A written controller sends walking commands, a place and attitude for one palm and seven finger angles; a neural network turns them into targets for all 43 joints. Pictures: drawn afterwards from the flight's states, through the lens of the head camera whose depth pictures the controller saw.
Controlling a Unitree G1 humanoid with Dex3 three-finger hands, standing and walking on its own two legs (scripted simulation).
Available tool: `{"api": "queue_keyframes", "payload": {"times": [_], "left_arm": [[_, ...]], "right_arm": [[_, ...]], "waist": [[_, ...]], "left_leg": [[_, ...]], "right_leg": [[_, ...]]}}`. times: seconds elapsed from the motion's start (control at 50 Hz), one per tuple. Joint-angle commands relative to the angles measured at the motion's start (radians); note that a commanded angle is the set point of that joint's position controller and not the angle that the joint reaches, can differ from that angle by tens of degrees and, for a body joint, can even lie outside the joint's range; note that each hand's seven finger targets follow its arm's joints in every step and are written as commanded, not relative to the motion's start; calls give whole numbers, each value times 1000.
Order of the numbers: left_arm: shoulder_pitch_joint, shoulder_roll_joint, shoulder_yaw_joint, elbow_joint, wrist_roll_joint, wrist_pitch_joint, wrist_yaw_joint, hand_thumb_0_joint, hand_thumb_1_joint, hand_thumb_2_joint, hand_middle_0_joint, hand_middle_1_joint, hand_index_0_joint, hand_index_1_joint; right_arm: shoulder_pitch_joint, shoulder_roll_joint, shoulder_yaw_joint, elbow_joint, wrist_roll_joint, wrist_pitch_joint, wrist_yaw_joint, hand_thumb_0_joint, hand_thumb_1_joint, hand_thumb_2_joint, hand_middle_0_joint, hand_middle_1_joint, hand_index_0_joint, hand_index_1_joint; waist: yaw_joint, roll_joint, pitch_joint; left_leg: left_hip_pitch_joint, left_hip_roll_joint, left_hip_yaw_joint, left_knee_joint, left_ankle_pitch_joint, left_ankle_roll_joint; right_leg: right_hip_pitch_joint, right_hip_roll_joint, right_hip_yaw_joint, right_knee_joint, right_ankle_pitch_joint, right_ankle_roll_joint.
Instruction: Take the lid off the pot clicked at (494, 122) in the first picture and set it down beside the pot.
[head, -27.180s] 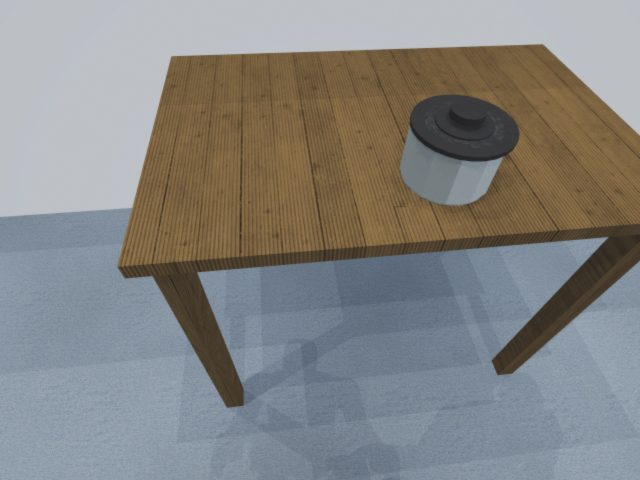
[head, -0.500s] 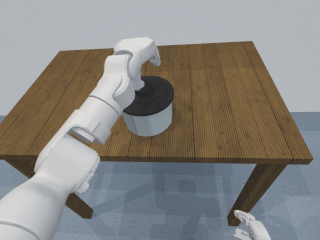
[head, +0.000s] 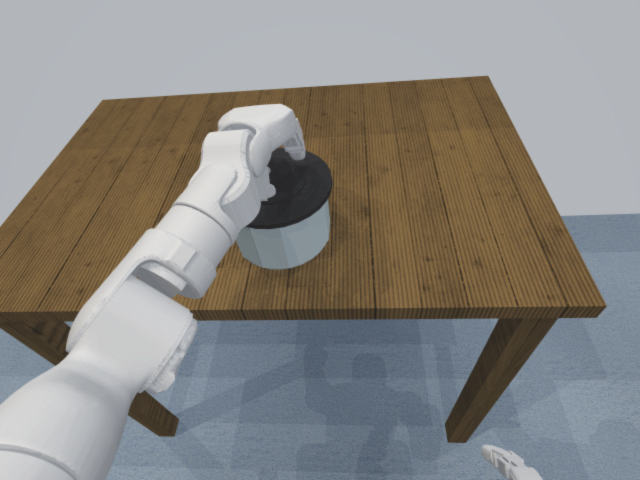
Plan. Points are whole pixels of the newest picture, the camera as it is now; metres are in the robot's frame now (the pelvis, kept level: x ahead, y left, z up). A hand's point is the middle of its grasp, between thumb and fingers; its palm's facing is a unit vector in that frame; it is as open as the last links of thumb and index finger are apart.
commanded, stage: lower the open fingers around the knob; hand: left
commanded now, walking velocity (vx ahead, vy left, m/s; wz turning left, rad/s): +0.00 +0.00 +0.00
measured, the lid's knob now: (271, 172) +0.49 +0.06 +0.14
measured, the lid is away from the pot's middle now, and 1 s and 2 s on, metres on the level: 0.00 0.01 0.01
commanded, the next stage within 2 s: close the fingers and squeeze the knob in 0.34 s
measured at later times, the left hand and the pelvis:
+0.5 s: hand (262, 177) +0.45 +0.07 +0.16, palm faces -0.27 -0.05 -0.96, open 10.0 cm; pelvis +0.00 +0.01 +0.00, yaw +0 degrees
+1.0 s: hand (263, 179) +0.45 +0.07 +0.16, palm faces -0.26 -0.04 -0.97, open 8.8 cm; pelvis +0.00 +0.01 +0.00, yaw +0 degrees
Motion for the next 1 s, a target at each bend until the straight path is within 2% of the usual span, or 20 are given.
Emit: {"api": "queue_keyframes", "payload": {"times": [0.0, 0.02, 0.06, 0.14, 0.26, 0.32, 0.36, 0.42, 0.44, 0.46, 0.5, 0.56, 0.6, 0.64, 0.7, 0.74, 0.8, 0.82, 0.9, 0.98], "left_arm": [[-501, 167, 105, -165, 0, -15, 44, 0, -343, 1564, -856, -81, -856, -81], [-510, 188, 110, -173, 20, -17, 45, 0, -343, 1564, -856, -81, -856, -81], [-493, 127, 58, -130, 26, -10, 42, 0, -343, 1564, -856, -81, -856, -81], [-495, 162, 94, -153, 22, -12, 52, 0, -343, 1564, -856, -81, -856, -81], [-465, 153, 88, -123, 26, -7, 53, 0, -343, 1564, -856, -81, -856, -81], [-446, 216, 140, -126, 33, -15, 62, 0, -343, 1564, -856, -81, -856, -81], [-476, 162, 88, -172, 36, -14, 58, 0, -343, 1564, -856, -81, -856, -81], [-456, 181, 108, -198, 34, -16, 59, 0, -343, 1564, -856, -81, -856, -81], [-452, 169, 98, -168, 36, -10, 61, 0, -218, 1250, -814, -81, -814, -81], [-468, 179, 104, -176, 35, -8, 63, 0, -208, 1248, -822, -81, -822, -81], [-493, 136, 73, -251, 13, -20, 66, 0, -186, 1244, -768, -231, -768, -231], [-450, 183, 111, -197, 37, -5, 71, 0, -152, 1235, -717, -394, -717, -394], [-491, 104, 54, -250, 9, -13, 69, 0, -130, 1228, -699, -467, -699, -467], [-471, 197, 126, -223, 35, -5, 77, 0, -106, 1219, -688, -526, -688, -526], [-456, 72, 33, -265, 8, -10, 72, 0, -71, 1204, -678, -601, -678, -601], [-451, 184, 124, -202, 29, 5, 80, 0, -46, 1192, -675, -643, -675, -643], [-462, 105, 62, -251, 6, -4, 76, 0, -9, 1172, -674, -699, -674, -699], [-467, 157, 97, -240, 30, -1, 79, 0, 3, 1165, -674, -716, -674, -716], [-456, 113, 72, -208, 12, 4, 76, 0, 55, 1132, -681, -776, -681, -776], [-501, 112, 53, -227, 29, 6, 76, 0, 108, 1094, -692, -826, -692, -826]], "right_arm": [[-87, -100, -38, -139, -5, -49, -7, 0, -900, -900, 200, 300, 200, 300], [-91, -94, -35, -137, -5, -50, -5, 0, -900, -900, 200, 300, 200, 300], [-80, -91, -37, -130, -1, -46, -4, 0, -900, -900, 200, 300, 200, 300], [-76, -93, -41, -131, -5, -49, -2, 0, -900, -900, 200, 300, 200, 300], [-75, -95, -37, -126, -4, -40, -1, 0, -900, -900, 200, 300, 200, 300], [-82, -96, -35, -134, -7, -41, -4, 0, -900, -900, 200, 300, 200, 300], [-89, -88, -38, -142, -2, -39, 2, 0, -900, -900, 200, 300, 200, 300], [-97, -91, -39, -147, -5, -36, 8, 0, -900, -900, 200, 300, 200, 300], [-91, -90, -38, -143, -4, -34, 6, 0, -900, -900, 200, 300, 200, 300], [-90, -92, -35, -140, -3, -32, 5, 0, -900, -900, 200, 300, 200, 300], [-102, -91, -42, -155, -2, -35, 10, 0, -900, -900, 200, 300, 200, 300], [-98, -89, -36, -143, -4, -30, 9, 0, -900, -900, 200, 300, 200, 300], [-107, -90, -41, -150, -2, -26, 13, 0, -900, -900, 200, 300, 200, 300], [-104, -90, -38, -144, -6, -27, 11, 0, -900, -900, 200, 300, 200, 300], [-115, -81, -44, -160, -3, -30, 21, 0, -900, -900, 200, 300, 200, 300], [-104, -91, -35, -140, -7, -22, 18, 0, -900, -900, 200, 300, 200, 300], [-114, -87, -40, -155, -4, -25, 17, 0, -900, -900, 200, 300, 200, 300], [-109, -87, -38, -145, -7, -25, 16, 0, -900, -900, 200, 300, 200, 300], [-107, -90, -37, -145, -6, -19, 14, 0, -900, -900, 200, 300, 200, 300], [-107, -83, -35, -141, -4, -24, 14, 0, -900, -900, 200, 300, 200, 300]], "waist": [[-7, -185, -353], [-4, -177, -385], [-17, -200, -341], [-10, -187, -384], [-12, -204, -325], [2, -188, -360], [-6, -170, -356], [-3, -170, -388], [-7, -178, -359], [-7, -178, -347], [-12, -142, -375], [0, -162, -369], [-16, -162, -359], [2, -169, -387], [-12, -140, -384], [3, -183, -359], [-9, -169, -374], [-1, -166, -397], [-9, -172, -349], [-11, -157, -380]], "left_leg": [[100, 4, -43, -16, 219, 19], [113, 5, -43, -17, 232, 18], [106, 8, -41, -17, 230, 18], [120, 7, -41, -12, 244, 21], [102, 10, -38, -18, 239, 17], [101, 9, -38, -14, 249, 17], [121, 14, -41, -15, 263, 14], [144, 18, -50, -4, 310, 13], [134, 18, -47, -8, 288, 13], [126, 18, -48, -13, 280, 12], [161, 18, -61, -2, 319, 12], [150, 21, -52, -9, 303, 7], [158, 23, -60, -7, 313, 7], [160, 24, -57, -7, 305, 7], [194, 27, -74, 7, 372, 4], [146, 26, -62, -10, 303, 1], [159, 23, -64, -3, 329, 6], [166, 26, -61, -2, 336, 4], [144, 23, -61, -9, 306, 4], [168, 22, -63, -7, 316, 2]], "right_leg": [[168, -3, 30, -41, 354, -14], [182, -1, 32, -31, 363, -12], [150, 5, 23, -37, 355, -11], [175, 3, 27, -31, 377, -11], [148, 5, 17, -38, 367, -11], [180, 2, 27, -31, 376, -13], [157, 4, 19, -28, 372, -16], [162, 5, 18, -22, 395, -18], [146, 9, 13, -28, 375, -18], [145, 9, 12, -29, 370, -18], [132, 5, 10, -25, 375, -25], [141, 11, 10, -22, 365, -22], [120, 5, 4, -28, 363, -24], [147, 11, 9, -21, 362, -23], [104, 10, 1, -21, 366, -27], [132, 15, 2, -22, 347, -24], [133, 8, 4, -25, 371, -26], [145, 11, 8, -18, 377, -24], [121, 11, 2, -29, 352, -26], [126, 14, 5, -19, 360, -25]]}}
